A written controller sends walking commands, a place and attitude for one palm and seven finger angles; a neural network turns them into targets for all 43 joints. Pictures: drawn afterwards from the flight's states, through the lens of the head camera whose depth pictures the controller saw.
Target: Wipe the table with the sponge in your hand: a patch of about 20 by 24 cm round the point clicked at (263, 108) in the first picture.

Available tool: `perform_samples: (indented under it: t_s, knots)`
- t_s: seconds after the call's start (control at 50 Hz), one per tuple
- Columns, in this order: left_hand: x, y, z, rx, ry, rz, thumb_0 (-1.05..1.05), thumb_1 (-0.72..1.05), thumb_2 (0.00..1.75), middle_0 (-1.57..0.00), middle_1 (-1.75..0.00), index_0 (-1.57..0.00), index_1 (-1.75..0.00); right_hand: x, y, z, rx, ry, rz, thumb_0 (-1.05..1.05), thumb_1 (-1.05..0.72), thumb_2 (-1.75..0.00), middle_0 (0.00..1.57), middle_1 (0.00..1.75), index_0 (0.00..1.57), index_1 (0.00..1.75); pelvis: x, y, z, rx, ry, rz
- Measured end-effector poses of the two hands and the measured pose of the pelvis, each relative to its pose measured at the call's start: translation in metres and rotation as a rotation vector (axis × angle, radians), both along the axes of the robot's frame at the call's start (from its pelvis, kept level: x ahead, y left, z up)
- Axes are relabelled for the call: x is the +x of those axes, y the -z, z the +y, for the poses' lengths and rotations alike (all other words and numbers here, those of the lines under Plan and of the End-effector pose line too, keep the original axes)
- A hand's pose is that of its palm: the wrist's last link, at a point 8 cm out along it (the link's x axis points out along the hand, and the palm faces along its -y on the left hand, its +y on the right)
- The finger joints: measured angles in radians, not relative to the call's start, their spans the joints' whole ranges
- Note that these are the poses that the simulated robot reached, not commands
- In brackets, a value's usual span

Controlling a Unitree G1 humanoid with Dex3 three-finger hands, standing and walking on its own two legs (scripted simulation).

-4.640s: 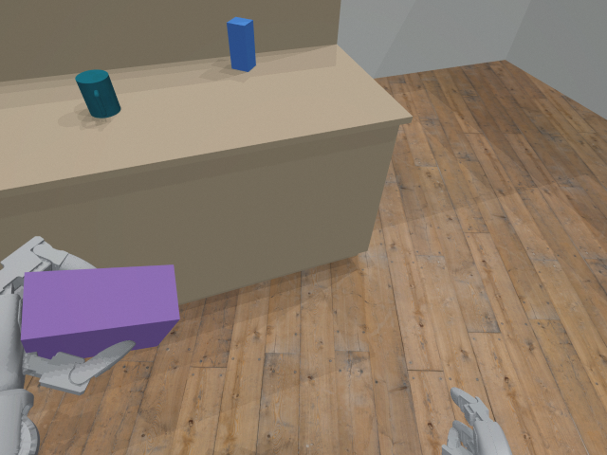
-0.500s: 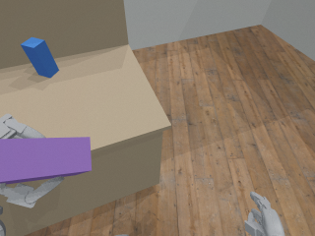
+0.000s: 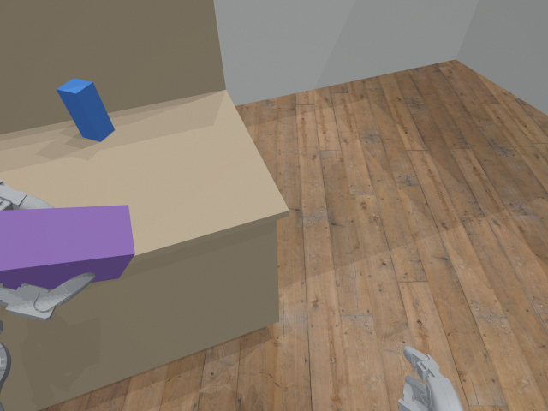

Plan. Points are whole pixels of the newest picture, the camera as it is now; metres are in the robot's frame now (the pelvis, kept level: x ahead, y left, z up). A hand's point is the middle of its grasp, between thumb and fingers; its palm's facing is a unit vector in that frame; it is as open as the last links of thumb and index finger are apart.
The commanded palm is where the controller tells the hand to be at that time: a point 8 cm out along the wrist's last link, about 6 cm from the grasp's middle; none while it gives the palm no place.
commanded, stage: come to a stop and stand still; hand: left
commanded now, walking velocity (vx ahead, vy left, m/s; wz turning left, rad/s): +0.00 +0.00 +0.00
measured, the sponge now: (85, 249) +0.25 +0.24 +0.17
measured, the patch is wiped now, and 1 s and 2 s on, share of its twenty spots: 0.00 0.00 0.00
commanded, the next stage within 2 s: look again from close up in 1.66 s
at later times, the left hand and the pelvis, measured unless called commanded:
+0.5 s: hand (20, 288) +0.19 +0.28 +0.17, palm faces +0.36 -0.84 -0.41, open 9.9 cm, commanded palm +0.13 +0.31 +0.18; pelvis -0.03 +0.03 +0.01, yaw +0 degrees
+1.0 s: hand (3, 280) +0.20 +0.31 +0.16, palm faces +0.39 -0.84 -0.38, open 9.9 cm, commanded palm +0.15 +0.34 +0.18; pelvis +0.00 +0.06 +0.01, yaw +1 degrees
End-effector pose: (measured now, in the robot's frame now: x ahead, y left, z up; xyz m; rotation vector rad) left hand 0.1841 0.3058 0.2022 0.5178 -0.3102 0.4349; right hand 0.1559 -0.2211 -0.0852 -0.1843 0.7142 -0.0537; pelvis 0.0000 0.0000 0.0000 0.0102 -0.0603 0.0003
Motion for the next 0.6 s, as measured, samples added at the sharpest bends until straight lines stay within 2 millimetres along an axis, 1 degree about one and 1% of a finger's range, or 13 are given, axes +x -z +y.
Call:
perform_samples:
  t_s: [0.08,0.12,0.16,0.22,0.32,0.38,0.42,0.5,0.56,0.6]
  knots:
    - [-0.014,0.035,-0.025,-0.111,0.086,0.098,-0.01,-0.47,0.99,-0.76,-1.34,-0.76,-1.34,-0.019,-0.016,-0.023,-0.083,0.049,-0.004,0.01,-0.91,-0.89,0.20,0.30,0.20,0.30,-0.004,-0.004,0.000,0.002,0.011,0.001]
    - [-0.018,0.046,-0.032,-0.136,0.124,0.119,-0.01,-0.47,0.99,-0.76,-1.34,-0.76,-1.34,-0.025,-0.024,-0.030,-0.129,0.060,-0.006,0.01,-0.91,-0.89,0.20,0.30,0.20,0.30,-0.007,-0.004,0.001,-0.003,0.017,-0.002]
    - [-0.020,0.048,-0.033,-0.137,0.150,0.108,-0.01,-0.48,0.99,-0.76,-1.34,-0.76,-1.34,-0.030,-0.030,-0.034,-0.164,0.065,-0.012,0.01,-0.91,-0.90,0.20,0.30,0.20,0.30,-0.011,-0.003,0.002,-0.009,0.022,-0.010]
    - [-0.018,0.038,-0.023,-0.108,0.157,0.045,-0.01,-0.48,0.99,-0.76,-1.34,-0.76,-1.34,-0.034,-0.037,-0.031,-0.190,0.066,-0.022,0.01,-0.91,-0.90,0.20,0.30,0.19,0.29,-0.016,-0.003,0.005,-0.023,0.023,-0.022]
    - [-0.017,0.006,-0.003,-0.041,0.148,-0.089,-0.01,-0.48,0.99,-0.76,-1.34,-0.76,-1.34,-0.037,-0.041,-0.012,-0.170,0.055,-0.043,0.01,-0.91,-0.90,0.20,0.30,0.19,0.29,-0.023,-0.004,0.016,-0.043,0.032,-0.025]
    - [-0.019,-0.005,0.003,-0.012,0.157,-0.116,-0.01,-0.48,0.99,-0.76,-1.34,-0.76,-1.34,-0.038,-0.037,0.006,-0.126,0.049,-0.051,0.01,-0.91,-0.90,0.20,0.30,0.20,0.30,-0.025,-0.006,0.023,-0.040,0.033,-0.021]
    - [-0.021,-0.003,0.006,-0.003,0.154,-0.086,-0.01,-0.48,0.99,-0.76,-1.34,-0.76,-1.34,-0.037,-0.033,0.019,-0.087,0.041,-0.051,0.01,-0.91,-0.90,0.20,0.30,0.20,0.30,-0.026,-0.006,0.027,-0.032,0.027,-0.014]
    - [-0.031,0.015,0.013,-0.013,0.122,0.036,-0.01,-0.48,0.99,-0.76,-1.34,-0.76,-1.34,-0.033,-0.022,0.041,-0.029,-0.001,-0.026,0.01,-0.90,-0.90,0.20,0.30,0.20,0.30,-0.027,-0.006,0.031,-0.028,-0.003,-0.006]
    - [-0.043,0.027,0.019,-0.039,0.098,0.092,-0.01,-0.48,0.99,-0.76,-1.34,-0.76,-1.34,-0.029,-0.015,0.053,-0.031,-0.045,0.004,0.01,-0.90,-0.89,0.21,0.30,0.20,0.30,-0.028,-0.004,0.037,-0.039,-0.013,0.002]
    - [-0.048,0.031,0.024,-0.054,0.089,0.090,-0.01,-0.48,0.99,-0.76,-1.34,-0.76,-1.34,-0.026,-0.012,0.058,-0.052,-0.066,0.018,0.01,-0.90,-0.89,0.21,0.30,0.20,0.30,-0.027,-0.001,0.042,-0.049,-0.008,0.003]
